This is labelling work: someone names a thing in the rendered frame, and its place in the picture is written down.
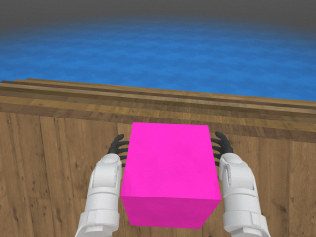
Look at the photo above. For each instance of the carton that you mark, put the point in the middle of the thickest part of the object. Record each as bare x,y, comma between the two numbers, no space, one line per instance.
170,178

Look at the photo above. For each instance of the right robot hand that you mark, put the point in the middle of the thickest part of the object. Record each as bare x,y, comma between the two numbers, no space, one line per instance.
225,146

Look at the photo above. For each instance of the robot left forearm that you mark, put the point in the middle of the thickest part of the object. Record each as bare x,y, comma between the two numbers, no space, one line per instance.
101,215

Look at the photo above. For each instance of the robot right forearm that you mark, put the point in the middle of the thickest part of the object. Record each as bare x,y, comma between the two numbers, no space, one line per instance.
242,217

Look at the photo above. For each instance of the left robot hand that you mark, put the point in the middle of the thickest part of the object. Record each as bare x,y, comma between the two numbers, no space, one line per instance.
116,144

